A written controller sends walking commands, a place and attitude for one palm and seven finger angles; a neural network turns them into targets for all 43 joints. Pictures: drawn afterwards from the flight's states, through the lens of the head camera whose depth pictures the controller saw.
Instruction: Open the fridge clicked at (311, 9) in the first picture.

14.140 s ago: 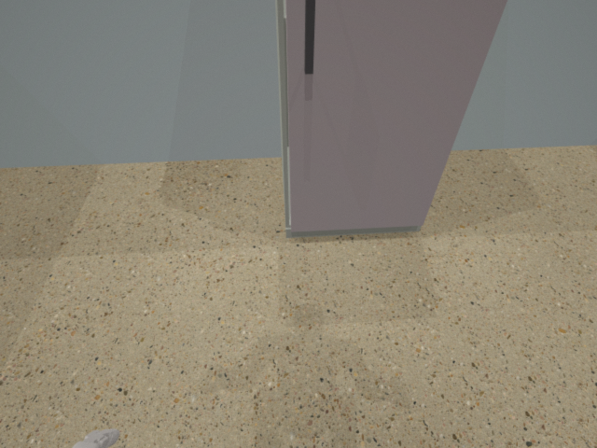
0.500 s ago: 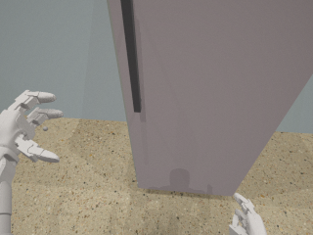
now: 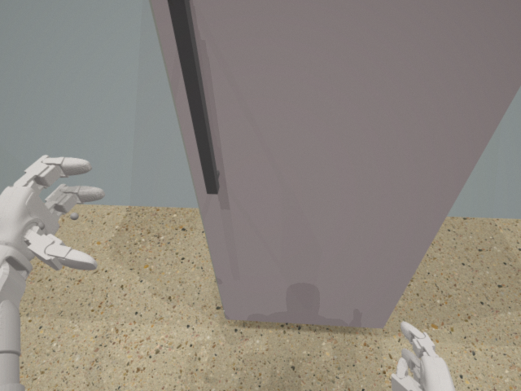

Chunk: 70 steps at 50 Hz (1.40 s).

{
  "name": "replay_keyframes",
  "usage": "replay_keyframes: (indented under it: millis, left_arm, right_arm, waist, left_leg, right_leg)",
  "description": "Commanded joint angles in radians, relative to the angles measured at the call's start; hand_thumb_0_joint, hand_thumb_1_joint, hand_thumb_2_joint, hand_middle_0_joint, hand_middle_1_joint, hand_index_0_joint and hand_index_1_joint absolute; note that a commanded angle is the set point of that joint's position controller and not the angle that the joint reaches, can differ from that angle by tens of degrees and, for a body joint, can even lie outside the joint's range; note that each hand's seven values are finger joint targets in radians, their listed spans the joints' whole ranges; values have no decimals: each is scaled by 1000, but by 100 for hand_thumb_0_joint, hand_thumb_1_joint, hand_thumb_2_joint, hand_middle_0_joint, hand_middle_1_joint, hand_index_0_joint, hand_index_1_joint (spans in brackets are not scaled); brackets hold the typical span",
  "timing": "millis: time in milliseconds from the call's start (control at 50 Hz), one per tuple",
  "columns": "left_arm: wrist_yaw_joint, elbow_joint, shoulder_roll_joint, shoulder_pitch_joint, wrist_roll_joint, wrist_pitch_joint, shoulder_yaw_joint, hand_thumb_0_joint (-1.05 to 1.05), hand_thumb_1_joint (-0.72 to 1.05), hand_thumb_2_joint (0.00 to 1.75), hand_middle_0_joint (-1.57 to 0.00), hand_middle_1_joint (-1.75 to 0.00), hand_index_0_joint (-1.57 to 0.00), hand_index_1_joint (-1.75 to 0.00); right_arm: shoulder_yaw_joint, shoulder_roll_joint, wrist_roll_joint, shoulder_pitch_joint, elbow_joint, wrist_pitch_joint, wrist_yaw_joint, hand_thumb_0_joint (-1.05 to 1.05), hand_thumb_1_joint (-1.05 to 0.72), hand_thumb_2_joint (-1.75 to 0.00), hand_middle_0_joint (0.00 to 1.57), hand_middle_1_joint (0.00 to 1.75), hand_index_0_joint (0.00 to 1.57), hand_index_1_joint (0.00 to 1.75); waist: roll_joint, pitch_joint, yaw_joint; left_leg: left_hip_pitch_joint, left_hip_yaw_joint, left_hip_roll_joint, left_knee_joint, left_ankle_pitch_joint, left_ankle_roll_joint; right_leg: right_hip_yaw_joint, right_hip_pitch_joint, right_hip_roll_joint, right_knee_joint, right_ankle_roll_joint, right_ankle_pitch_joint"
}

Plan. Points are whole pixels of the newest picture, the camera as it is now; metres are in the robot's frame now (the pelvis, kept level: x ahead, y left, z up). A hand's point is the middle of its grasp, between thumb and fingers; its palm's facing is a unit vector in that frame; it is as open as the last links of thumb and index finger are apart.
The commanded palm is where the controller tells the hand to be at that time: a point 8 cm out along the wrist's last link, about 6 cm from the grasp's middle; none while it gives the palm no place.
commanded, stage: raise the hand to about handle height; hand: left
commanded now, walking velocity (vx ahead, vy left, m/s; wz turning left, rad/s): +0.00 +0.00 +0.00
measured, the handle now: (202, 109) +0.50 +0.15 +0.21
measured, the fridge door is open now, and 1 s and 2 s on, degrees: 0 0 0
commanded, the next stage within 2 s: move the hooked fingers beside the handle in 0.02 s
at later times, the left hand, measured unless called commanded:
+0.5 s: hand (102, 199) +0.31 +0.26 +0.17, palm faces +0.04 -1.00 -0.04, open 14.0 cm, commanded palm +0.28 +0.30 +0.18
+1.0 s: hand (130, 180) +0.36 +0.24 +0.17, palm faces +0.04 -1.00 -0.01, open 14.0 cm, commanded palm +0.33 +0.29 +0.17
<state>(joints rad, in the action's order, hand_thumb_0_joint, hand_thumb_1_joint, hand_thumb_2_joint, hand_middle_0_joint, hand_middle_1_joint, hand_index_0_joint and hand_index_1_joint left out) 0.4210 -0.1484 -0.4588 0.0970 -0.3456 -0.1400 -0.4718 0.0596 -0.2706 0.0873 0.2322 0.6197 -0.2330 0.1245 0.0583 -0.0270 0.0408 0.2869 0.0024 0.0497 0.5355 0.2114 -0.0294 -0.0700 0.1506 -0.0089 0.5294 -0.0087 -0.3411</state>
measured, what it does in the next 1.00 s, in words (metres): stands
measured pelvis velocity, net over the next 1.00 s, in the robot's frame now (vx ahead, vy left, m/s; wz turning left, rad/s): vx -0.01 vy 0.01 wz -0.01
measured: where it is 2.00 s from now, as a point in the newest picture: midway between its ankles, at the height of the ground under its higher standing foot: outside the picture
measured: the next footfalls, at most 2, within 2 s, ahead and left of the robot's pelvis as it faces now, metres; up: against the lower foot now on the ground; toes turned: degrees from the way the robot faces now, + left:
none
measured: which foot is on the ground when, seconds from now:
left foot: down 0.00-1.00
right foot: down 0.00-1.00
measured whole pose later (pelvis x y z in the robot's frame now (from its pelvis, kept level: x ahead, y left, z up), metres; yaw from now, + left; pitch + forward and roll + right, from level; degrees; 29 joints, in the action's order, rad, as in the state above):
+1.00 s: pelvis -0.01 +0.01 +0.00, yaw -1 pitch -1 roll -1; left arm 0.27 -0.39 -0.40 0.40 -0.25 -0.13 -0.33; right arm 0.06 -0.26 0.08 0.24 0.64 -0.15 0.12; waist 0.04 -0.02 0.00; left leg 0.31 -0.01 0.04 0.52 0.20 -0.02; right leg -0.05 0.18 -0.02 0.52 0.00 -0.32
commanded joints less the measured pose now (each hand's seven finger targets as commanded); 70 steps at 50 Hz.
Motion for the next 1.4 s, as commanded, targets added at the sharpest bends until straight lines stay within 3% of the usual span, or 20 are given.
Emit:
replay_keyframes:
  millis: [0,140,300,340,480,540,600,680,720,740,860,900,960,1020,1060,1140,1180,1260,1300,1380]
  left_arm:
    - [5,202,-290,277,-21,52,-94,0,-50,30,-30,-120,-30,-120]
    - [0,197,-282,293,-26,54,-86,0,-50,30,-30,-120,-30,-120]
    - [-21,205,-241,432,2,73,-15,0,-50,30,-30,-120,-30,-120]
    - [-32,173,-242,405,1,72,-20,0,-50,30,-30,-120,-30,-120]
    - [-77,185,-214,404,22,45,-15,0,-50,30,-30,-120,-30,-120]
    - [-97,173,-222,386,23,41,-30,0,-50,30,-30,-120,-30,-120]
    - [-104,178,-198,428,33,38,-3,0,-50,30,-30,-120,-30,-120]
    - [-113,116,-194,508,43,37,21,0,-50,30,-30,-120,-30,-120]
    - [-115,133,-158,593,54,47,77,0,-50,30,-30,-120,-30,-120]
    - [-118,126,-142,632,53,56,99,0,-50,30,-30,-120,-30,-120]
    - [-139,0,-190,654,69,67,62,0,-50,30,-30,-120,-30,-120]
    - [-147,0,-179,677,80,69,76,0,-50,30,-30,-120,-30,-120]
    - [-160,-60,-195,706,82,75,68,0,-50,30,-30,-120,-30,-120]
    - [-160,-67,-217,739,91,94,51,0,-50,30,-30,-120,-30,-120]
    - [-161,-67,-184,753,91,106,83,0,-50,30,-30,-120,-30,-120]
    - [-164,-140,-217,768,96,118,59,0,-50,30,-30,-120,-30,-120]
    - [-161,-133,-175,793,97,119,94,0,-50,30,-30,-120,-30,-120]
    - [-169,-160,-213,851,102,135,71,0,-50,30,-30,-120,-30,-120]
    - [-172,-162,-186,871,107,143,94,0,-50,30,-30,-120,-30,-120]
    - [-175,-203,-186,868,111,150,91,0,-50,30,-30,-120,-30,-120]
  right_arm:
    - [-42,-104,2,-131,-175,-59,10,0,-90,-90,20,30,20,30]
    - [-44,-105,2,-127,-170,-48,8,0,-90,-90,20,30,20,30]
    - [-41,-97,2,-131,-170,-40,16,0,-90,-90,20,30,20,30]
    - [-41,-101,-1,-123,-165,-38,16,0,-90,-90,20,30,20,30]
    - [-42,-94,-3,-133,-175,-24,2,0,-90,-90,20,30,20,30]
    - [-43,-99,-5,-129,-172,-15,-3,0,-90,-90,20,30,20,30]
    - [-42,-95,-3,-133,-171,-7,-2,0,-90,-90,20,30,20,30]
    - [-46,-103,-3,-118,-154,4,7,0,-90,-90,20,30,20,30]
    - [-43,-98,-1,-121,-151,7,13,0,-90,-90,20,30,20,30]
    - [-45,-99,-2,-114,-144,5,14,0,-90,-90,20,30,20,30]
    - [-47,-109,-7,-94,-124,20,14,0,-90,-90,20,30,20,30]
    - [-47,-104,-6,-99,-131,25,9,0,-90,-90,20,30,20,30]
    - [-51,-111,-7,-84,-125,33,8,0,-90,-90,20,30,20,30]
    - [-54,-113,-9,-73,-124,39,3,0,-90,-90,20,30,20,30]
    - [-55,-110,-8,-69,-130,42,-1,0,-90,-90,20,30,20,30]
    - [-62,-123,-10,-42,-114,53,-1,0,-90,-90,20,30,20,30]
    - [-64,-117,-8,-42,-119,53,-4,0,-90,-90,20,30,20,30]
    - [-70,-126,-11,-18,-104,61,-3,0,-90,-90,20,30,20,30]
    - [-70,-122,-11,-15,-105,63,-6,0,-90,-90,20,30,20,30]
    - [-74,-124,-12,-1,-99,74,-12,0,-90,-90,20,30,20,30]
  waist:
    - [2,-157,3]
    - [-40,-162,-1]
    - [50,-192,-18]
    - [-8,-191,-12]
    - [23,-211,3]
    - [-39,-200,7]
    - [36,-188,-4]
    - [-21,-172,-27]
    - [46,-167,-42]
    - [-9,-170,-52]
    - [-31,-198,-40]
    - [36,-206,-34]
    - [-36,-204,-41]
    - [21,-235,-39]
    - [11,-237,-45]
    - [-45,-236,-48]
    - [8,-247,-52]
    - [-28,-261,-60]
    - [14,-269,-62]
    - [-13,-276,-63]
  left_leg:
    - [-187,0,-63,-36,-118,65]
    - [-193,-2,-58,-27,-139,66]
    - [-227,6,-59,-36,-130,63]
    - [-216,9,-54,-40,-136,65]
    - [-217,2,-53,-53,-167,60]
    - [-202,2,-49,-54,-171,60]
    - [-209,-2,-51,-62,-151,57]
    - [-201,1,-48,-65,-102,62]
    - [-221,5,-48,-69,-76,59]
    - [-222,7,-45,-64,-81,63]
    - [-196,9,-46,-67,-86,62]
    - [-205,8,-47,-68,-91,58]
    - [-182,5,-44,-64,-86,64]
    - [-196,-2,-45,-56,-115,61]
    - [-194,-4,-44,-54,-117,64]
    - [-175,-5,-41,-49,-115,67]
    - [-189,-8,-45,-43,-124,67]
    - [-179,-6,-42,-35,-134,69]
    - [-191,-7,-43,-31,-142,66]
    - [-177,-14,-42,-23,-167,68]
  right_leg:
    - [25,129,16,-111,19,276]
    - [25,126,18,-107,22,307]
    - [16,142,19,-99,8,267]
    - [11,125,20,-102,7,271]
    - [4,108,17,-92,3,299]
    - [4,97,21,-96,5,303]
    - [6,119,20,-98,1,276]
    - [11,144,22,-116,6,221]
    - [13,167,22,-120,2,182]
    - [12,165,24,-124,3,188]
    - [16,140,20,-119,2,198]
    - [17,144,20,-113,-3,198]
    - [22,140,20,-118,3,201]
    - [25,130,20,-106,-2,235]
    - [25,131,20,-105,1,241]
    - [24,134,26,-103,2,237]
    - [29,145,23,-97,1,255]
    - [29,144,25,-91,3,267]
    - [28,152,26,-84,-1,272]
    - [29,141,26,-75,2,313]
